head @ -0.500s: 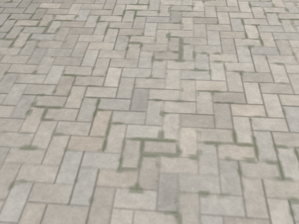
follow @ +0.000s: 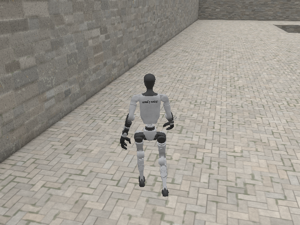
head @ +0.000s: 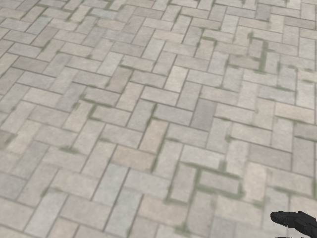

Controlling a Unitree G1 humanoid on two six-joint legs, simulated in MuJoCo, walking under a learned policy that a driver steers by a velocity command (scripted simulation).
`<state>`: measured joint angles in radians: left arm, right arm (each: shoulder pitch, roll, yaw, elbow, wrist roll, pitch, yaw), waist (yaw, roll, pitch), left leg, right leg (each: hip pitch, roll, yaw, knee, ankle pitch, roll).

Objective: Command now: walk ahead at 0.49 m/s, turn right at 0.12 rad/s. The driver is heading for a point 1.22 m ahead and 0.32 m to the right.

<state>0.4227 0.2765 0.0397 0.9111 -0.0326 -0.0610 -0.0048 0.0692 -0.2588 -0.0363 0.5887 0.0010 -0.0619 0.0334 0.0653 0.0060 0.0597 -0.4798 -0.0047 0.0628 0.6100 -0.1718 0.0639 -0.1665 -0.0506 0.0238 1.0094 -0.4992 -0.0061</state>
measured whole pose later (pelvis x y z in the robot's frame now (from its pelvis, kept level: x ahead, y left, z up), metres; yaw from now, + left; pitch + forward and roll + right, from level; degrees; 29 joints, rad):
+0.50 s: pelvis +0.28 -0.04 -0.01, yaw -15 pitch +1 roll +1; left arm 0.08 0.27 0.05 0.67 -0.03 -0.04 -0.05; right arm 0.33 -0.29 -0.08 0.83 0.01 -0.04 -0.02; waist -0.03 -0.02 0.06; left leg 0.04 0.06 0.26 0.63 -0.48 -0.02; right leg -0.52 0.02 -0.06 0.62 -0.12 -0.11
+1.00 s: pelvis +0.55 -0.09 +0.00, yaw -30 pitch +2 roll +1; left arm 0.31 0.30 0.06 0.74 -0.01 -0.02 0.02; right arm 0.05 -0.26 -0.04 0.68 -0.03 -0.11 0.03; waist 0.06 -0.02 0.04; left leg -0.48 -0.03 0.00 0.52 -0.08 0.03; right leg -0.24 0.10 0.20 0.90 -0.56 0.00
